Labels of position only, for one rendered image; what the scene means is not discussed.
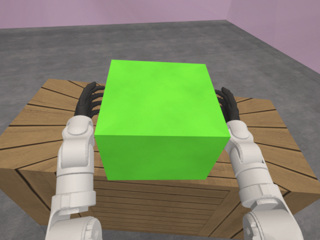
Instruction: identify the robot left upper arm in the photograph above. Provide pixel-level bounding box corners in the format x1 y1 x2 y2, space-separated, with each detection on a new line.
46 216 103 240

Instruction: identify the left robot forearm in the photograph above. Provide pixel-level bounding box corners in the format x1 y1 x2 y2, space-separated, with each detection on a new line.
45 115 96 240

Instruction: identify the carton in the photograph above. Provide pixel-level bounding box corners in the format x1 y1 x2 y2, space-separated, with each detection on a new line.
94 59 231 180

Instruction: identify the pedestal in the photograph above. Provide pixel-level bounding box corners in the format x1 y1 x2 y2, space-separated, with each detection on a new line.
0 78 320 240

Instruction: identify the right robot forearm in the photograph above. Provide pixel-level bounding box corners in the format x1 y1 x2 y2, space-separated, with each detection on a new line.
224 120 304 240

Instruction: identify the robot right upper arm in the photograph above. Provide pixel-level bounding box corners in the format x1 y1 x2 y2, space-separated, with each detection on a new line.
242 209 302 240

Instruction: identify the right robot hand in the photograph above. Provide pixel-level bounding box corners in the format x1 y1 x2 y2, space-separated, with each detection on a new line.
214 87 240 123

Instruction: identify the left robot hand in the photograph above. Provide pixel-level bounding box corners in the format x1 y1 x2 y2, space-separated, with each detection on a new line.
74 81 105 119

